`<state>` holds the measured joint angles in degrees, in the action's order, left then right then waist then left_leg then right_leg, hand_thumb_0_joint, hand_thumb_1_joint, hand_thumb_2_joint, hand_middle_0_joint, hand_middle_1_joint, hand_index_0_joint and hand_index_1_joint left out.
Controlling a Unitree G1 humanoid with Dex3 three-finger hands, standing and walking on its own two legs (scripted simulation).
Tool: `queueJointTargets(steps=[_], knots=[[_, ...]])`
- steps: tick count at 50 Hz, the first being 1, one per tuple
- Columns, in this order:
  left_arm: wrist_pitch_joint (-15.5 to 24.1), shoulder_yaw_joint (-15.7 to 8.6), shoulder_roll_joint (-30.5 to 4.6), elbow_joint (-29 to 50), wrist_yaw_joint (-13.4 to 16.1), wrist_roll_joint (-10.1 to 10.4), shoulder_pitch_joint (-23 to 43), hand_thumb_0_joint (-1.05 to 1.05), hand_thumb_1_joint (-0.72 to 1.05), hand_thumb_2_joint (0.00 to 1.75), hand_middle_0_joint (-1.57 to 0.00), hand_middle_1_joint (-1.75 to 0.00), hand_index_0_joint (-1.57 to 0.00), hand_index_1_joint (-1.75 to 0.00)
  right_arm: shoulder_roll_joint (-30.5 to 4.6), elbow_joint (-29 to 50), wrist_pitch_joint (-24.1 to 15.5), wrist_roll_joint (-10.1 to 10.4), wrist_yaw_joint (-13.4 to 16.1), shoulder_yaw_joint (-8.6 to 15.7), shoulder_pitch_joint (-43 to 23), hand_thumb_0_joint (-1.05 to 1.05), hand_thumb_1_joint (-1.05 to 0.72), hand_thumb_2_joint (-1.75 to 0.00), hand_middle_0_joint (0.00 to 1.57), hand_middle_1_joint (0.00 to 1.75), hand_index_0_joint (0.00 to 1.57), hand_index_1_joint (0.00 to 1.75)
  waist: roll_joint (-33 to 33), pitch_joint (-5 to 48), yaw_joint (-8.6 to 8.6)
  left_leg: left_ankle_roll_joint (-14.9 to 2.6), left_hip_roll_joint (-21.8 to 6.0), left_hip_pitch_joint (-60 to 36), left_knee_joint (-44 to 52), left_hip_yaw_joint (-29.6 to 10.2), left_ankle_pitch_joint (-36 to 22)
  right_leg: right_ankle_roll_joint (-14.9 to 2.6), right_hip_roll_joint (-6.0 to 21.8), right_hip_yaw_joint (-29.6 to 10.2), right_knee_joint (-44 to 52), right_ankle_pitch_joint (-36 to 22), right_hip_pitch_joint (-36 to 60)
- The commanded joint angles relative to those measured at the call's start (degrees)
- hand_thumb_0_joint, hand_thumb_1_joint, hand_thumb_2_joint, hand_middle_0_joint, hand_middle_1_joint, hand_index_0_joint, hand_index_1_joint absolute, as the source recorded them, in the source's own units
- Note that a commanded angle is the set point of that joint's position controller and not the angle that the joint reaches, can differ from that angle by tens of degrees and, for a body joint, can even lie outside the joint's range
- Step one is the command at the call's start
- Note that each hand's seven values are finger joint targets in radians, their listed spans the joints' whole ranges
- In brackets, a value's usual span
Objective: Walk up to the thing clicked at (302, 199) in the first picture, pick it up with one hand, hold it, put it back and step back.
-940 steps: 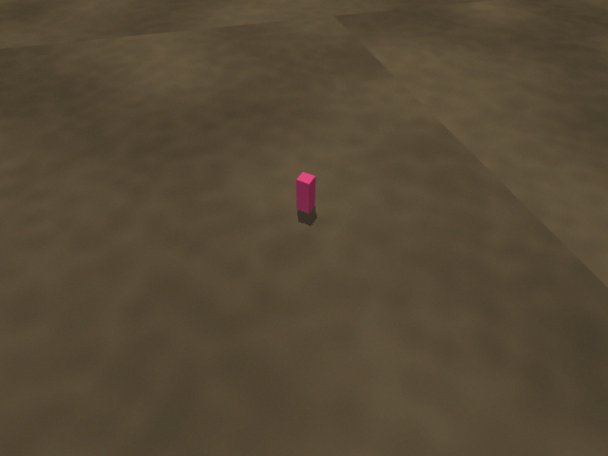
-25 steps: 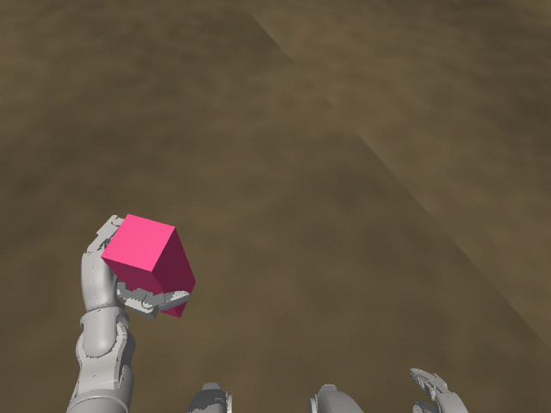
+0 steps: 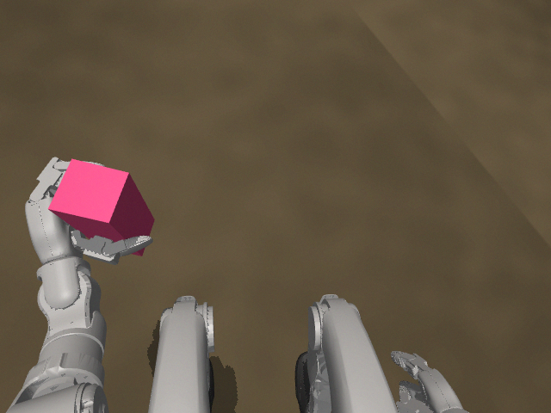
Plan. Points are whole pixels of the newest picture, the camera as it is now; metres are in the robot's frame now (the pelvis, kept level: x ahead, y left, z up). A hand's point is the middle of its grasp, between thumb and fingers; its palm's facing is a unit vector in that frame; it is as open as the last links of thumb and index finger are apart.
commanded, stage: crouch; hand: left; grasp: from the side
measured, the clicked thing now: (112, 215) +0.41 +0.23 -0.06
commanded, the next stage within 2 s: lower in 0.98 s
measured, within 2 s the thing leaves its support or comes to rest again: neither
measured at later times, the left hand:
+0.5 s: hand (123, 235) +0.42 +0.26 -0.19, palm faces +0.34 -0.94 -0.02, open 11.9 cm
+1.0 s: hand (130, 243) +0.42 +0.26 -0.26, palm faces +0.31 -0.95 -0.02, open 11.9 cm
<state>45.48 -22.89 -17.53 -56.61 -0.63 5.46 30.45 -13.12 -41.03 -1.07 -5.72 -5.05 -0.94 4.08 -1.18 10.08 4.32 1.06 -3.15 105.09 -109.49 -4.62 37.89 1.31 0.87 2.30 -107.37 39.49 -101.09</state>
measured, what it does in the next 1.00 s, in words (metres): lowers itself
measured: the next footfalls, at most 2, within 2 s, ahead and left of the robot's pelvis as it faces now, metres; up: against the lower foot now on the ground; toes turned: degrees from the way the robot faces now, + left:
none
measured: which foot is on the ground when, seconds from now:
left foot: down 0.00-1.00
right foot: down 0.00-1.00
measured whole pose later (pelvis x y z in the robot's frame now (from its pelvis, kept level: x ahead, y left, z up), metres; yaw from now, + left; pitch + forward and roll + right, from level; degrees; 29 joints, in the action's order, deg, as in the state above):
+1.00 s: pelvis -0.02 +0.00 -0.18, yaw -6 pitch +26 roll -9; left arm 46.0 -33.9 -29.7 -63.0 -7.2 5.8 34.9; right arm -17.1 -40.6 2.3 -10.4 -5.7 -8.7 -0.2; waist -4.8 -2.3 8.6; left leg 2.2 -2.1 130.2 -142.6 -12.2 38.9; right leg 2.3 -1.5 5.7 -137.4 39.5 -124.2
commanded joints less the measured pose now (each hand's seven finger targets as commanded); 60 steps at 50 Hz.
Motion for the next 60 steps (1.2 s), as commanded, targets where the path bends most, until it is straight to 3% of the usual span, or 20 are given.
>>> queueJointTargets(steps=[1, 5, 6, 7, 11, 12, 18, 19, 20, 25, 26, 30, 37, 41, 45, 46, 51, 54, 58, 60], knots=[[6.0, -3.4, -13.7, 9.4, -0.8, -0.2, 18.5, 0.0, -0.07, 1.3, -1.26, -1.45, -1.27, -1.46, -12.0, 3.0, -0.5, -0.8, 0.3, 3.7, 6.6, 0.0, -0.91, -0.91, 0.2, 0.3, 0.2, 0.3, 11.2, 34.8, 0.23, -0.78, 1.5, -24.7, 8.5, 0.2, -11.8, -3.7, -2.4, 2.4, 5.3, -11.6, 7.4], [6.2, -4.2, -14.7, 10.2, -2.1, 0.3, 22.2, 0.0, -0.09, 1.32, -1.28, -1.47, -1.29, -1.48, -12.7, 3.0, -0.1, -1.0, 0.1, 3.2, 7.0, 0.0, -0.92, -0.91, 0.2, 0.3, 0.2, 0.3, 13.3, 37.9, 0.94, -0.62, 1.5, -22.7, 5.1, 0.5, -9.9, -3.66, -2.4, 3.0, 1.2, -10.8, 5.0], [6.0, -5.9, -17.2, 10.0, -2.0, 0.5, 22.8, 0.0, -0.12, 1.3, -1.27, -1.45, -1.28, -1.47, -12.8, 3.0, 0.1, -0.8, 0.2, 3.1, 6.8, 0.0, -0.92, -0.91, 0.2, 0.3, 0.2, 0.3, 12.4, 38.5, 0.6, -0.9, 1.7, -20.4, 3.7, 1.2, -9.2, -3.6, -2.7, 2.9, 0.9, -10.0, 5.2], [5.9, -4.7, -16.0, 9.7, -2.4, 0.6, 24.0, 0.0, -0.12, 1.28, -1.25, -1.43, -1.26, -1.45, -12.5, 3.0, 0.1, -0.8, 0.3, 2.8, 6.4, 0.0, -0.93, -0.91, 0.2, 0.3, 0.2, 0.3, 12.4, 37.2, 1.32, -0.96, 1.8, -18.8, 2.9, 1.4, -7.4, -3.54, -2.6, 2.9, 0.3, -8.8, 4.4], [5.5, -7.1, -19.9, 8.9, -3.1, 0.7, 25.8, 0.0, -0.15, 1.25, -1.23, -1.4, -1.24, -1.42, -13.0, 2.3, 0.3, -0.9, 0.8, 2.3, 6.2, 0.0, -0.93, -0.91, 0.2, 0.3, 0.2, 0.3, 11.0, 36.0, 1.88, -1.4, 1.9, -12.2, -1.9, 2.7, -4.9, -3.1, -2.7, 2.3, -1.9, -7.4, 4.1], [5.4, -8.9, -21.7, 8.2, -3.1, 0.7, 25.5, 0.0, -0.14, 1.24, -1.23, -1.4, -1.24, -1.41, -13.4, 2.3, 0.4, -0.9, 0.9, 2.3, 6.7, 0.0, -0.92, -0.91, 0.2, 0.3, 0.2, 0.3, 10.7, 35.8, 1.43, -1.47, 2.0, -10.9, -2.5, 2.8, -4.5, -3.06, -2.7, 2.4, -2.4, -7.0, 3.8], [4.9, -11.7, -24.5, 4.0, -4.6, 1.2, 23.4, 0.0, -0.15, 1.24, -1.22, -1.39, -1.24, -1.4, -14.3, 2.2, 0.8, -1.1, 1.2, 0.9, 5.4, 0.0, -0.91, -0.91, 0.2, 0.3, 0.2, 0.3, 7.4, 30.4, 2.22, -2.05, 2.1, -1.2, -7.1, 3.0, -0.5, -2.54, -3.0, 2.7, -5.2, -3.4, 2.2], [4.7, -11.2, -23.0, 3.5, -5.0, 1.4, 21.7, 0.0, -0.13, 1.23, -1.22, -1.39, -1.24, -1.4, -14.2, 2.2, 0.8, -1.1, 1.1, 0.9, 5.5, 0.0, -0.91, -0.91, 0.2, 0.3, 0.2, 0.3, 7.0, 30.4, 2.11, -1.98, 2.0, -1.7, -7.5, 2.9, -0.7, -2.54, -3.2, 2.9, -5.8, -3.4, 1.6], [4.7, -10.8, -23.5, 4.3, -5.4, 1.2, 23.7, 0.0, -0.12, 1.24, -1.22, -1.4, -1.25, -1.41, -14.5, 2.2, 0.8, -1.4, 1.2, 0.6, 5.3, 0.0, -0.91, -0.91, 0.2, 0.3, 0.2, 0.3, 7.9, 29.5, 2.94, -2.05, 1.9, -1.0, -8.2, 2.7, 0.0, -2.58, -3.3, 3.2, -6.4, -3.2, 0.3], [4.7, -12.2, -26.5, 4.9, -6.2, 1.3, 23.9, 0.0, -0.1, 1.23, -1.22, -1.39, -1.24, -1.39, -15.7, 1.9, 0.9, -1.9, 1.3, 0.1, 5.4, 0.0, -0.9, -0.91, 0.2, 0.3, 0.2, 0.3, 10.5, 29.9, 2.88, -1.78, 1.7, -0.5, -10.2, 2.0, 0.7, -2.82, -3.7, 4.5, -9.2, -3.3, -1.8], [4.8, -10.8, -24.9, 6.1, -6.6, 1.3, 23.9, 0.0, -0.08, 1.23, -1.21, -1.39, -1.23, -1.39, -15.4, 2.0, 1.0, -2.0, 1.2, 0.0, 5.4, 0.0, -0.9, -0.9, 0.2, 0.3, 0.2, 0.3, 11.0, 29.4, 3.1, -1.65, 1.6, -1.5, -10.1, 1.7, 0.6, -2.89, -3.7, 4.9, -9.9, -3.5, -3.2], [4.6, -10.9, -25.0, 7.3, -7.3, 1.7, 24.1, 0.0, -0.05, 1.22, -1.22, -1.39, -1.24, -1.39, -16.7, 1.5, 1.1, -2.6, 1.2, -0.4, 5.9, 0.0, -0.91, -0.91, 0.2, 0.3, 0.2, 0.3, 14.9, 31.9, 3.47, -1.06, 1.4, -4.8, -12.1, 0.9, -4.2, -3.19, -3.8, 5.6, -12.7, -8.5, -3.4], [4.8, -11.5, -24.0, 6.4, -7.3, 1.8, 20.0, 0.0, -0.04, 1.23, -1.2, -1.39, -1.23, -1.39, -17.7, 1.0, 2.0, -3.6, 0.8, -1.2, 5.2, 0.0, -0.91, -0.91, 0.2, 0.3, 0.2, 0.3, 15.6, 28.5, 3.6, -0.43, 1.1, -5.6, -13.9, -0.9, -9.0, -3.34, -3.9, 7.3, -15.8, -11.9, -6.1], [5.0, -11.3, -25.3, 5.3, -7.1, 1.2, 19.3, 0.0, -0.02, 1.25, -1.22, -1.41, -1.25, -1.4, -17.9, 1.5, 2.5, -4.1, 0.4, -1.9, 4.2, 0.0, -0.91, -0.91, 0.2, 0.3, 0.2, 0.3, 14.2, 26.3, 4.17, -0.85, 1.0, -1.7, -15.7, -0.9, -7.5, -3.08, -4.1, 7.4, -16.4, -11.1, -5.6], [5.7, -12.2, -26.1, 6.7, -6.9, 2.1, 20.2, 0.0, -0.01, 1.26, -1.23, -1.42, -1.25, -1.41, -18.3, 2.1, 2.9, -4.7, 0.1, -2.7, 3.8, 0.0, -0.91, -0.91, 0.2, 0.3, 0.2, 0.3, 13.6, 27.1, 4.52, -1.03, 1.0, -0.3, -17.2, -1.2, -6.7, -2.69, -4.3, 7.5, -16.5, -10.8, -3.7], [5.8, -13.3, -27.4, 6.8, -6.6, 2.2, 19.4, 0.0, -0.01, 1.26, -1.23, -1.42, -1.26, -1.42, -18.4, 2.0, 2.9, -4.7, 0.1, -2.7, 3.8, 0.0, -0.91, -0.91, 0.2, 0.3, 0.2, 0.3, 13.6, 27.6, 3.7, -1.04, 1.0, -0.4, -17.5, -1.0, -7.1, -2.69, -4.4, 7.4, -16.7, -11.0, -3.4], [6.3, -11.4, -27.0, 6.7, -6.6, 1.1, 20.6, 0.0, -0.01, 1.26, -1.22, -1.41, -1.25, -1.4, -19.0, 2.4, 3.2, -5.5, -0.2, -3.4, 2.3, 0.0, -0.91, -0.91, 0.2, 0.3, 0.2, 0.3, 15.6, 24.8, 5.21, -0.8, 0.7, -0.7, -17.7, -1.6, -4.7, -2.84, -4.6, 8.2, -17.5, -9.2, -6.4], [6.6, -12.0, -28.2, 7.9, -6.8, 1.3, 20.0, 0.0, -0.02, 1.23, -1.21, -1.39, -1.24, -1.38, -19.4, 2.8, 3.3, -5.6, -0.2, -3.7, 1.9, 0.0, -0.91, -0.91, 0.2, 0.3, 0.2, 0.3, 16.6, 24.9, 4.84, -0.55, 0.6, -1.5, -17.8, -1.9, -5.2, -3.01, -4.6, 8.6, -18.2, -9.5, -7.0], [6.3, -11.4, -26.1, 1.2, -6.6, 2.2, 18.3, 0.0, -0.08, 1.2, -1.23, -1.41, -1.26, -1.4, -19.9, 3.2, 3.3, -5.8, -0.5, -5.0, 1.1, 0.0, -0.92, -0.91, 0.2, 0.3, 0.2, 0.3, 13.1, 21.3, 6.55, -0.87, 0.8, 2.4, -19.6, -2.5, -3.4, -2.67, -4.8, 9.3, -18.6, -8.7, -7.1], [7.0, -12.6, -27.4, 0.0, -6.2, 2.9, 18.2, 0.0, -0.06, 1.21, -1.24, -1.42, -1.27, -1.41, -20.7, 3.7, 3.2, -6.0, -0.6, -5.7, 0.5, 0.0, -0.91, -0.9, 0.2, 0.3, 0.2, 0.3, 11.5, 19.4, 7.0, -1.05, 0.7, 3.9, -20.0, -3.1, -2.1, -2.49, -4.9, 9.9, -18.5, -7.7, -7.4]])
